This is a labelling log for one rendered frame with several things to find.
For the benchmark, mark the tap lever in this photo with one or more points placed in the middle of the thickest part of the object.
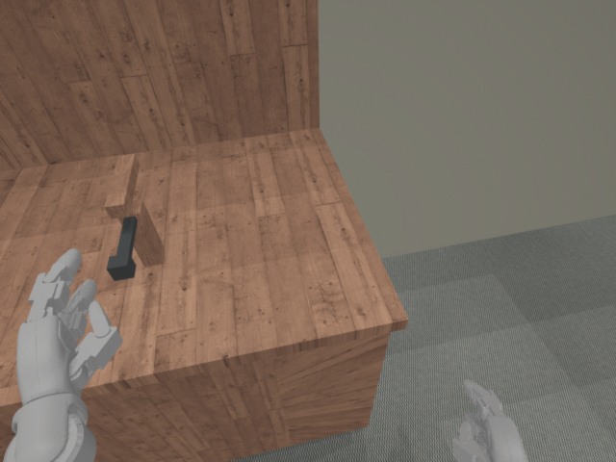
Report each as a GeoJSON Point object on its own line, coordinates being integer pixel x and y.
{"type": "Point", "coordinates": [122, 266]}

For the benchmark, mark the robot left forearm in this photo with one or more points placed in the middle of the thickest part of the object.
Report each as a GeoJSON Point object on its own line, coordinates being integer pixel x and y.
{"type": "Point", "coordinates": [52, 429]}

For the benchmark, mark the counter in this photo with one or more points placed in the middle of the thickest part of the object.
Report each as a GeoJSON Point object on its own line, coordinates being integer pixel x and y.
{"type": "Point", "coordinates": [260, 311]}

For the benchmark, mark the right robot hand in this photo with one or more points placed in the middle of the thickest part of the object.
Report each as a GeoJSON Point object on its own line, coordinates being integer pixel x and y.
{"type": "Point", "coordinates": [498, 437]}

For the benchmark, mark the left robot hand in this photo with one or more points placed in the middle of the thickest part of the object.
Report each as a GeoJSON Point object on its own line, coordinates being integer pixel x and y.
{"type": "Point", "coordinates": [46, 341]}

